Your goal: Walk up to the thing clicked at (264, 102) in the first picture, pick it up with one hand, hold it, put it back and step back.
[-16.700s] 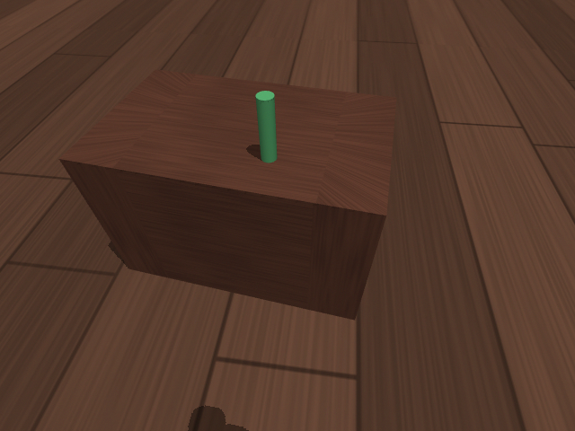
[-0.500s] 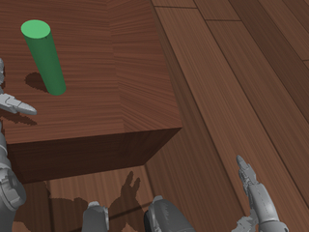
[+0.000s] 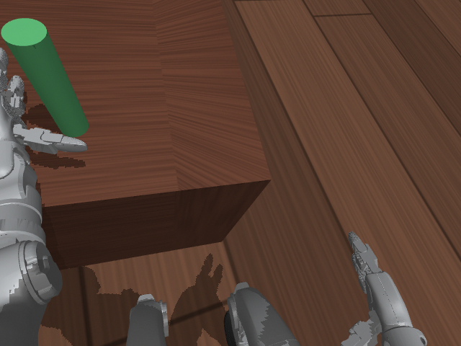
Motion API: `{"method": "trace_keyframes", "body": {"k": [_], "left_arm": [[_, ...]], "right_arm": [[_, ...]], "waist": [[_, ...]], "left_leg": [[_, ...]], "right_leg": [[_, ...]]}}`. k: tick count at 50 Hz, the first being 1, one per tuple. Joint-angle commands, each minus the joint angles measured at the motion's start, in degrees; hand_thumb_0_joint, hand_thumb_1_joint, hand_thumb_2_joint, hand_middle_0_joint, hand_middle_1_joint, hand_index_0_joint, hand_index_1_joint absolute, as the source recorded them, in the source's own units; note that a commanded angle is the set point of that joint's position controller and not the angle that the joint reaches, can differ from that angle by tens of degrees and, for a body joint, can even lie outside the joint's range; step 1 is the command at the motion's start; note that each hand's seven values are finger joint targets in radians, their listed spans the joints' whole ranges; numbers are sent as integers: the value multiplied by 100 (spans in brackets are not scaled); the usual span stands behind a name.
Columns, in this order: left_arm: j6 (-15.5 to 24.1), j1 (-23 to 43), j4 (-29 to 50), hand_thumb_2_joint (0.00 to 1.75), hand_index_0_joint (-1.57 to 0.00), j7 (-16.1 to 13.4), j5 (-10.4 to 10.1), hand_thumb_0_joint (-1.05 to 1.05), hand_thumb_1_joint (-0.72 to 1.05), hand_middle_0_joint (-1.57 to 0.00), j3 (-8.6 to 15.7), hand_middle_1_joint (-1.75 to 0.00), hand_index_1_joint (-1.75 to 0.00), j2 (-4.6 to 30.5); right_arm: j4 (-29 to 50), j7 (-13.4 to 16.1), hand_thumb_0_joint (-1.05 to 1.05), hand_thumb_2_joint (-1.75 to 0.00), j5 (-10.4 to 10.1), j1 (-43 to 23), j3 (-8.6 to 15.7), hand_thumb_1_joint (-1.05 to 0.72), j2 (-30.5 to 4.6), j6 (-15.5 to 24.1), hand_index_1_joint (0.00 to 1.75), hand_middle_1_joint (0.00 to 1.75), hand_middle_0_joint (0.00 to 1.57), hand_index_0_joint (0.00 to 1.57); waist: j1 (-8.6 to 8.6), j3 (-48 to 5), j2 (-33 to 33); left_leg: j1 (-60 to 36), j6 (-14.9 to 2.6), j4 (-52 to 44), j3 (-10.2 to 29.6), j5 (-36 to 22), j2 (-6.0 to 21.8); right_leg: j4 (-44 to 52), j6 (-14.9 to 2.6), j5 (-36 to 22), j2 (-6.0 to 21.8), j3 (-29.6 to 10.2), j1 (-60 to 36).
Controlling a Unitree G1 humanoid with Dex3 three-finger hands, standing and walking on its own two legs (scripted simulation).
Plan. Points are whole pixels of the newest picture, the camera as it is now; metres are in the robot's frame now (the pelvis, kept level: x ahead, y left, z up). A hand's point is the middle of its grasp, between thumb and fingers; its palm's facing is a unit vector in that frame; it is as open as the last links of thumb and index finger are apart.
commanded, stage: close in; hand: left
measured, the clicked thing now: (54, 88) +0.54 +0.21 +0.05
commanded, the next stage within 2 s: close in 0.38 s
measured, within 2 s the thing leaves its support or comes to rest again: leaves its support in 1.54 s
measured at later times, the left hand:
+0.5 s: hand (74, 112) +0.52 +0.19 +0.02, palm faces +0.17 -0.99 +0.02, open 17.5 cm
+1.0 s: hand (65, 103) +0.54 +0.21 +0.02, palm faces +0.21 -0.98 -0.01, open 12.4 cm
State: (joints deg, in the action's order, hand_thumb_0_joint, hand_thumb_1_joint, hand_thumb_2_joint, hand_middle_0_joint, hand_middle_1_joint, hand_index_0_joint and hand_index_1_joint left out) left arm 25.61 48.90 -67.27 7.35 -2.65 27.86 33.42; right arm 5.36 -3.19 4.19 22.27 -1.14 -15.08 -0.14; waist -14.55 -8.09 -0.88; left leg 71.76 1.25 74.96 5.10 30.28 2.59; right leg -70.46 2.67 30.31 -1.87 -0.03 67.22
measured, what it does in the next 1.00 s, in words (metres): stands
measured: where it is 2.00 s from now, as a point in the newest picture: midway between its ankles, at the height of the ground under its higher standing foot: outside the picture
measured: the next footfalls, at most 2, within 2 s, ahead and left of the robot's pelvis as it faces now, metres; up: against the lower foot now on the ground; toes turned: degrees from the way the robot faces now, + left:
none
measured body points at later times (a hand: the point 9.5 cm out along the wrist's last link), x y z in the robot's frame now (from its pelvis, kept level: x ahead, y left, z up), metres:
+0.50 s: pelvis +0.01 +0.00 +0.01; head +0.16 +0.05 +0.43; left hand +0.50 +0.25 +0.02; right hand +0.18 -0.25 +0.03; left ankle +0.03 +0.12 -0.62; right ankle +0.03 -0.15 -0.62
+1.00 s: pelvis +0.00 +0.00 +0.00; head +0.16 +0.05 +0.41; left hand +0.52 +0.26 +0.02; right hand +0.15 -0.26 +0.02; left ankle +0.03 +0.12 -0.62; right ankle +0.03 -0.15 -0.62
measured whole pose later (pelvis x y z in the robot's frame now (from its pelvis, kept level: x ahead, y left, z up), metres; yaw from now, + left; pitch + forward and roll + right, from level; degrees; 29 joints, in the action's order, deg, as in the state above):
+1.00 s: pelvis +0.00 +0.00 +0.00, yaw -1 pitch +28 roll -5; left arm 28.0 51.7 -70.4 1.9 0.1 28.2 33.7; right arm 8.7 -4.1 5.0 22.3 1.0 -15.8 -2.4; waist -17.2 -7.6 0.0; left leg 73.2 1.1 75.7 4.4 30.2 2.8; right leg -71.3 2.9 30.0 -2.1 -0.8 69.1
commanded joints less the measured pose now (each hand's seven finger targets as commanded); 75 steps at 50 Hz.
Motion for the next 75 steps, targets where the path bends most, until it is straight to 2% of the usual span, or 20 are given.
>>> {"method": "trace_keyframes", "body": {"k": [1, 7, 11, 15, 19, 25, 28, 31, 35, 37, 39, 42, 50, 51, 63, 66, 68, 70, 72, 75], "left_arm": [[420, 2556, 1342, 6, -9, -75, 20, 0, -58, -7, -74, -7, -6, 1363], [506, 2542, 1683, 0, -10, -238, 25, 0, -61, -8, 18, -6, -4, 1443], [396, 1696, 616, 0, -11, -263, 43, 0, -61, -9, -84, -6, -5, 905], [527, 2133, 1399, 1, -11, -271, -34, 0, -61, -8, -61, -7, -5, 949], [597, 1989, 1502, 2, -11, -333, -71, 0, -61, -8, -49, -8, -6, 895], [632, 1565, 1279, 4, -13, -461, 75, 0, -61, -13, -370, -7, -7, 366], [724, 1874, 1540, 14, -37, -492, 95, 0, -57, -37, -366, -26, -25, 459], [843, 2479, 1963, 23, -52, -600, 70, 0, -50, -50, -36, -39, -37, 1100], [765, 2303, 1098, 27, -57, -668, 180, 0, -44, -56, -255, -43, -42, 690], [776, 2512, 1235, 27, -61, -660, 279, 0, -44, -59, -194, -45, -43, 990], [750, 2635, 996, 28, -64, -561, 252, 0, -39, -61, -263, -47, -45, 869], [671, 2502, 604, 36, -71, -510, 217, 0, -35, -68, 25, -55, -53, 1269], [687, 2558, 1346, 57, -92, -500, 181, 0, -12, -90, 65, -78, -76, 1312], [616, 2277, 1001, 60, -97, -464, 151, 0, -10, -94, -61, -83, -81, 1014], [581, 1454, 1186, 89, -123, -603, 157, 0, 26, -121, -306, -111, -109, 382], [559, 1664, 1618, 106, -118, -637, 156, 0, 45, -117, -149, -116, -116, 763], [552, 2067, 2182, 112, -120, -666, 155, 0, 48, -119, -238, -119, -120, 771], [483, 1826, 1844, 115, -120, -705, 78, 0, 50, -120, -248, -121, -122, 539], [551, 2258, 2461, 117, -122, -756, 51, 0, 53, -122, -116, -122, -124, 895], [530, 2283, 2458, 118, -124, -714, 40, 0, 48, -124, -306, -126, -127, 725]], "right_arm": [[972, 100, 0, -4, 30, 485, 671, 56, -923, 236, 5, 5, 5, 5], [997, 76, 0, -5, 28, 310, 635, 54, -790, 206, 5, 5, 5, 5], [1118, 80, 0, -5, 23, 184, 704, 53, -899, 208, 5, 5, 5, 5], [1325, 71, 0, -5, 17, 258, 838, 54, -960, 215, 5, 5, 5, 5], [1364, 98, 0, -5, -17, 424, 938, 54, -1001, 188, 5, 5, 5, 5], [1116, 24, 0, -5, 9, 600, 805, 53, -838, 178, 5, 5, 5, 5], [1373, -4, 0, -4, 38, 412, 767, 54, -828, 188, 5, 5, 5, 5], [1215, 25, 0, -4, 52, 411, 853, 54, -889, 168, 5, 5, 5, 5], [1071, 34, 0, -4, 104, 287, 982, 54, -974, 147, 5, 5, 5, 5], [1018, 20, 0, -4, 120, 339, 900, 53, -962, 115, 5, 5, 5, 5], [1345, 21, 0, -4, 102, 169, 880, 54, -951, 129, 5, 5, 5, 5], [1195, 47, 0, -4, 74, 271, 973, 54, -1079, 90, 5, 5, 5, 5], [1279, 19, 0, -4, 57, 327, 935, 54, -972, 86, 5, 5, 5, 5], [1331, 23, 0, -4, 56, 276, 904, 54, -962, 86, 5, 5, 5, 5], [1224, -6, 0, -4, 24, 563, 921, 55, -919, 82, 5, 5, 5, 5], [1269, 5, 0, -5, -1, 417, 1091, 54, -1062, 65, 5, 5, 5, 5], [1521, -4, 0, -5, -8, 362, 1022, 54, -1003, 51, 5, 5, 5, 5], [1291, 8, 0, -5, -15, 479, 908, 54, -859, 12, 5, 5, 5, 5], [1218, 47, 0, -5, -10, 409, 980, 54, -911, 15, 5, 5, 5, 5], [1251, 84, 0, -5, -12, 392, 910, 53, -824, 8, 5, 5, 5, 5]], "waist": [[-75, -3264, 1802], [17, -3327, 1770], [-75, -2789, 1138], [-55, -3467, 1282], [-15, -3444, 1109], [-43, -2948, 1245], [-89, -3105, 1362], [-39, -3283, 1605], [-237, -2903, 1471], [-216, -3067, 1640], [-344, -3211, 1476], [-279, -3003, 1329], [-84, -3556, 1687], [-103, -3465, 1594], [-81, -3046, 1406], [-54, -3169, 1508], [8, -3662, 1726], [53, -3139, 1455], [103, -3497, 1612], [60, -3559, 1450]], "left_leg": [[-3136, -91, -871, -162, -2192, -60], [-2905, -158, -847, -210, -2034, -85], [-2375, -206, -855, -200, -1878, -67], [-2740, -183, -840, -191, -2236, -73], [-2642, -206, -900, -240, -2176, -97], [-2921, -151, -836, -194, -2665, -66], [-3042, -131, -856, -171, -2684, -58], [-3109, -146, -834, -206, -2522, -79], [-2870, -150, -835, -149, -2163, -44], [-3079, -99, -857, -99, -2261, -10], [-2945, -139, -820, -123, -2165, -25], [-2605, -172, -814, -158, -1903, -60], [-2858, -116, -886, -158, -1952, -46], [-2801, -119, -878, -163, -2060, -40], [-3006, -88, -898, -174, -2552, -28], [-3048, -106, -909, -195, -2546, -40], [-3381, -87, -923, -203, -2773, -43], [-3191, -91, -995, -187, -2648, -32], [-3285, -129, -1001, -248, -2620, -58], [-3294, -168, -1014, -313, -2574, -84]], "right_leg": [[789, -378, -1868, -74, 208, -1101], [822, -338, -1901, -55, 172, -1364], [866, -306, -1920, -77, 178, -1334], [784, -314, -2222, -92, 208, -1569], [837, -280, -2321, -72, 133, -1849], [722, -350, -2370, -103, 244, -1270], [719, -354, -2350, -97, 250, -1327], [717, -338, -2296, -62, 170, -1429], [698, -344, -1970, -97, 220, -1024], [665, -377, -1873, -103, 254, -897], [703, -353, -1923, -99, 238, -1017], [726, -325, -1842, -85, 188, -1115], [672, -371, -1725, -113, 234, -1271], [680, -372, -1814, -114, 242, -1299], [720, -375, -2155, -132, 313, -1210], [751, -361, -2202, -124, 270, -1321], [746, -369, -2375, -105, 249, -1530], [797, -361, -2270, -112, 270, -1473], [861, -334, -2397, -73, 199, -1738], [929, -285, -2592, -51, 140, -1990]]}}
